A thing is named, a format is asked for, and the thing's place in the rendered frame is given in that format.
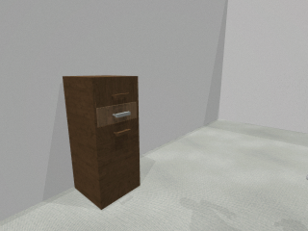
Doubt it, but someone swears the handle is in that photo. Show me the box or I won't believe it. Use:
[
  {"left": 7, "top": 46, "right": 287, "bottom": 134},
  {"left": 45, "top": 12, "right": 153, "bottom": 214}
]
[
  {"left": 114, "top": 92, "right": 130, "bottom": 98},
  {"left": 113, "top": 111, "right": 131, "bottom": 117},
  {"left": 116, "top": 129, "right": 131, "bottom": 137}
]

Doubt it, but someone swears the cabinet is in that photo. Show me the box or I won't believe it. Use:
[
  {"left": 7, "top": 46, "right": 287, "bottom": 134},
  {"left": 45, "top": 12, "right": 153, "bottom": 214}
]
[{"left": 63, "top": 75, "right": 141, "bottom": 210}]

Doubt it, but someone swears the drawer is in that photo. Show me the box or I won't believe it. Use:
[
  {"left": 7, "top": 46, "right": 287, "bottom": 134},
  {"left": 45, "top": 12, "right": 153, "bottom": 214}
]
[{"left": 96, "top": 102, "right": 137, "bottom": 127}]

